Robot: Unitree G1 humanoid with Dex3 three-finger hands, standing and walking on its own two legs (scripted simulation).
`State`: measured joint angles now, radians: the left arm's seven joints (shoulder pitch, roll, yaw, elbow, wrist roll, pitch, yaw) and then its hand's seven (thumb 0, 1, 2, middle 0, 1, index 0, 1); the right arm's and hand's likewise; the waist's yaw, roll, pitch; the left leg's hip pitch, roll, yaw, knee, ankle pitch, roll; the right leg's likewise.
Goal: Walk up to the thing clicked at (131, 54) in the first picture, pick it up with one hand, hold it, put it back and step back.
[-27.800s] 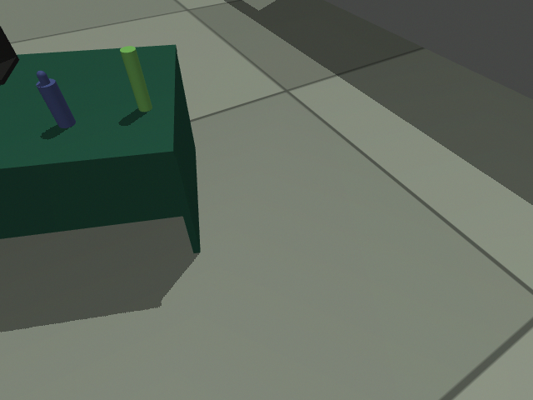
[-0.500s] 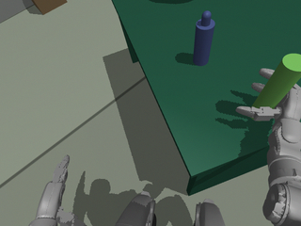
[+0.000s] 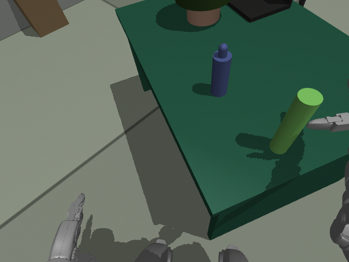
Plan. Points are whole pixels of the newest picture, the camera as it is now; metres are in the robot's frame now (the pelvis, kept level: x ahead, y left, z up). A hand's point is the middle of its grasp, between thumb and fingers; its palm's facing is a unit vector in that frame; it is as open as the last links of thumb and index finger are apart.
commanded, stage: rise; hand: right
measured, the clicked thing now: (291, 125) +0.46 -0.21 +0.01
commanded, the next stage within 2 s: sink last in 0.08 s
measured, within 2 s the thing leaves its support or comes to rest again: neither
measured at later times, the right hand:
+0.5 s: hand out of the picture +0.37 -0.37 +0.09, palm faces +0.45 +0.80 -0.38, open 17.3 cm
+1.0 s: hand out of the picture +0.17 -0.23 +0.05, palm faces +0.30 +0.90 -0.31, open 17.3 cm
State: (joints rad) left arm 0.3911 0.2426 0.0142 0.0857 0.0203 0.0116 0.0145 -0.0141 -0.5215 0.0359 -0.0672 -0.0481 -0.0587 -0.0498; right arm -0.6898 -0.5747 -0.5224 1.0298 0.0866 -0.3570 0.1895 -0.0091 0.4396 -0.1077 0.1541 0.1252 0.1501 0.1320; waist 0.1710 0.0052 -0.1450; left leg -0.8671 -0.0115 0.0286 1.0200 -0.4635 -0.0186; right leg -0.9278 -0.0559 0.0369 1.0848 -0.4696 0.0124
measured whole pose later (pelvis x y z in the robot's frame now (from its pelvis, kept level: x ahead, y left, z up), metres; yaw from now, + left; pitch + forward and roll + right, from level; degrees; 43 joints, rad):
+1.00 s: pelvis +0.02 +0.01 +0.05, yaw -2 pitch +3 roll +0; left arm 0.36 0.23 0.09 0.33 -0.04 0.02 0.11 -0.01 -0.47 0.06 -0.06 -0.06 -0.06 -0.05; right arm 0.49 -0.25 -0.16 0.03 0.07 0.00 -0.07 -0.01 0.51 -0.06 0.06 0.05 0.06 0.06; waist -0.03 -0.03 -0.06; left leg -0.37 0.02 0.02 0.71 -0.38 -0.01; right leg -0.40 -0.02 0.02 0.70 -0.35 0.02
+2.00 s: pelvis +0.01 +0.01 +0.06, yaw -1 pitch +1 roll +0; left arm 0.26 0.18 -0.01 0.49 -0.02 -0.04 0.08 0.00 0.79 0.83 -0.20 -0.28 -0.19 -0.28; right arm 0.28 -0.19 0.00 0.43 0.02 -0.04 -0.06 -0.01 0.54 -0.05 0.06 0.05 0.06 0.06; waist 0.01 0.01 0.00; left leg -0.32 0.02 0.01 0.63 -0.33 -0.01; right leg -0.36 -0.03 0.00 0.64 -0.31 0.02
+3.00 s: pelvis +0.00 +0.01 +0.08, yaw -1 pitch -5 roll +0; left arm 0.15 0.35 -0.01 1.13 0.02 0.00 0.00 0.00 0.90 0.90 -0.21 -0.30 -0.20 -0.30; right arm 0.16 -0.35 0.03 1.11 -0.02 -0.02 0.00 0.00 0.51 -0.07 0.06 0.05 0.06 0.06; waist 0.01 -0.01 0.03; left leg -0.09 0.02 0.00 0.36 -0.19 -0.02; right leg -0.11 -0.02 -0.01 0.35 -0.16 0.01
